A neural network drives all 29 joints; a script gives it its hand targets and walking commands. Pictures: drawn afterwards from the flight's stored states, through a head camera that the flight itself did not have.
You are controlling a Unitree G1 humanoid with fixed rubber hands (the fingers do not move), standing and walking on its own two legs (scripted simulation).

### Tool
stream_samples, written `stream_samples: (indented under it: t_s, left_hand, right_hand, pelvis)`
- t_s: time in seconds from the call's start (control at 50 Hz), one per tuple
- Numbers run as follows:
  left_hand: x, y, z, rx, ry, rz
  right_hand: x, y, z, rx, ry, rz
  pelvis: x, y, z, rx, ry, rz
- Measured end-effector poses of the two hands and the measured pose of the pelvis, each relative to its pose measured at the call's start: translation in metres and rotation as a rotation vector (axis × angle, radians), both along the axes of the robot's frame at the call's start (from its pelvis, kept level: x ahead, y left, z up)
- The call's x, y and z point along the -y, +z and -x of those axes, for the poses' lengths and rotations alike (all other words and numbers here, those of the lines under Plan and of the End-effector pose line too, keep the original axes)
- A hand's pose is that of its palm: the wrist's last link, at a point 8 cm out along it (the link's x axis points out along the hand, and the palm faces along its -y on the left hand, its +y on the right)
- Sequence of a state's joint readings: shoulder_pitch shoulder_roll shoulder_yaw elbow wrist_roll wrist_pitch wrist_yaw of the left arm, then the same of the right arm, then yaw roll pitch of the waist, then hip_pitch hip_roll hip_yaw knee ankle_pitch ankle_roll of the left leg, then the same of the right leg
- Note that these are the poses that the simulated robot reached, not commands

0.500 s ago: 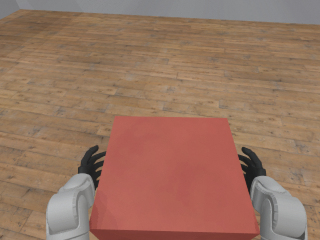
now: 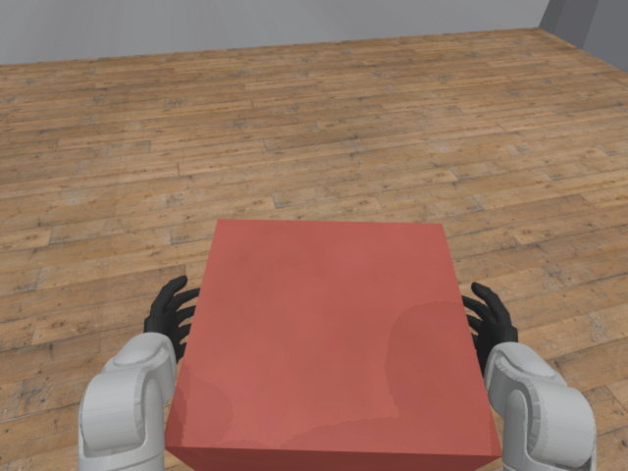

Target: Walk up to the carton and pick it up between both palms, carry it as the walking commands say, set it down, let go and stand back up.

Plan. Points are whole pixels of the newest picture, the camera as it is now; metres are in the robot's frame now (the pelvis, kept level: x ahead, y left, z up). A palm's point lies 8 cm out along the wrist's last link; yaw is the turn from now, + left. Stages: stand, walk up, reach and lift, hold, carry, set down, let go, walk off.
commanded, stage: carry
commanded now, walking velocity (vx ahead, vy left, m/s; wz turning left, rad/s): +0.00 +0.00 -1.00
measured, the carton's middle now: (325, 365) +0.27 +0.02 -0.01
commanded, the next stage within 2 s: none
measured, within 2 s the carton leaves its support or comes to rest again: neither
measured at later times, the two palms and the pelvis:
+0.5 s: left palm (308, 337) +0.27 +0.04 +0.06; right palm out of the picture +0.11 -0.29 +0.07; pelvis -0.02 -0.03 +0.00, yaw -28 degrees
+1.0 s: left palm (485, 414) +0.19 -0.15 +0.05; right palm out of the picture -0.09 -0.39 +0.06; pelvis -0.09 -0.08 -0.01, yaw -48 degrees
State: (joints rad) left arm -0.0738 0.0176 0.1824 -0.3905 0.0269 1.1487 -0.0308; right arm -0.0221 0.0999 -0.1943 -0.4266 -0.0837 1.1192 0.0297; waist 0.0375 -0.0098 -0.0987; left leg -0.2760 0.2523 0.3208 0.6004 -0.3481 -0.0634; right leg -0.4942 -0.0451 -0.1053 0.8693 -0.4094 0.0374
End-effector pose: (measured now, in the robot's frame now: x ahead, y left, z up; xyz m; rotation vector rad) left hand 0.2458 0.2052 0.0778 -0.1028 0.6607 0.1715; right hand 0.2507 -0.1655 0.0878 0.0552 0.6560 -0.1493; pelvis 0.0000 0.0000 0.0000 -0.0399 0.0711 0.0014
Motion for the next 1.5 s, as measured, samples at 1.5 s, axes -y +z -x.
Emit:
stream_samples:
  t_s: [1.5]
  left_hand:
    - [0.356,0.010,0.071,-0.016,-0.880,-0.033]
  right_hand:
    - [0.224,-0.003,0.360,-0.019,-0.890,-0.039]
  pelvis:
    - [0.083,0.004,0.122,0.043,-0.848,-0.038]
